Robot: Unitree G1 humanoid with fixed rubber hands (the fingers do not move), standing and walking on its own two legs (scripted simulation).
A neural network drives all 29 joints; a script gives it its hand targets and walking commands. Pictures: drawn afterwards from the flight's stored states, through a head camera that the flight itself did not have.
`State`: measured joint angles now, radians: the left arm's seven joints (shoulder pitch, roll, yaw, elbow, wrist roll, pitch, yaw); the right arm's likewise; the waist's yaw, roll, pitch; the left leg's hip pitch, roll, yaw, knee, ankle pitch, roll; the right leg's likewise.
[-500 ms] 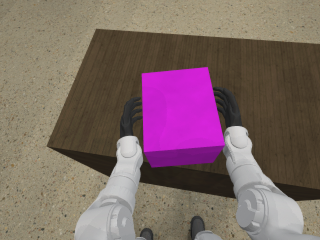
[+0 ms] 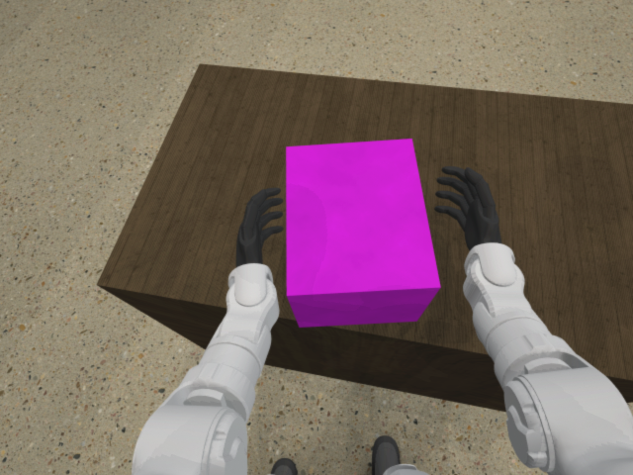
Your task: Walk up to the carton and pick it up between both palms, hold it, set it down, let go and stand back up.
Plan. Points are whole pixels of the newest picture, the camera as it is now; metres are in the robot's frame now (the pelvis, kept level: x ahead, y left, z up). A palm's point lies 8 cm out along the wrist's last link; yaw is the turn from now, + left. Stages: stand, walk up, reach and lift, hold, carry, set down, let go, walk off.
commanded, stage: set down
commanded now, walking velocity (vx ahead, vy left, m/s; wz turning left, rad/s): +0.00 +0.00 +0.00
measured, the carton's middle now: (353, 236) +0.43 -0.02 -0.05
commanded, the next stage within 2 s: none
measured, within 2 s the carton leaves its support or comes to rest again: neither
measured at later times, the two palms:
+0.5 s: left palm (238, 301) +0.32 +0.13 -0.02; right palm (504, 290) +0.34 -0.21 -0.03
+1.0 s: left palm (233, 356) +0.26 +0.13 -0.02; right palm (527, 359) +0.26 -0.22 -0.04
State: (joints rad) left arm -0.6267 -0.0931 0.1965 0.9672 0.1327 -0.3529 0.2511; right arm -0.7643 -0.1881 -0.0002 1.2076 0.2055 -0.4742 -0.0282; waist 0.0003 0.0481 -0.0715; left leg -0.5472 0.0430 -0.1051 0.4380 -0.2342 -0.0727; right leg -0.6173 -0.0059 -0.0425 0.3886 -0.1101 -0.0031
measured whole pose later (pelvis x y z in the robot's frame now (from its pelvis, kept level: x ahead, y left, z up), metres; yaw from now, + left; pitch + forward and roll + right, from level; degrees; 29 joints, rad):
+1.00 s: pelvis -0.06 -0.01 +0.00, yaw +0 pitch +15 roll +0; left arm -0.25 -0.05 0.04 0.67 0.04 -0.33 0.21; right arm -0.34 -0.23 0.05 0.97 0.27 -0.52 0.08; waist 0.00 0.01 -0.07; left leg -0.55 0.04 -0.11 0.44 -0.16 -0.09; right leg -0.62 0.00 -0.04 0.39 -0.04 -0.02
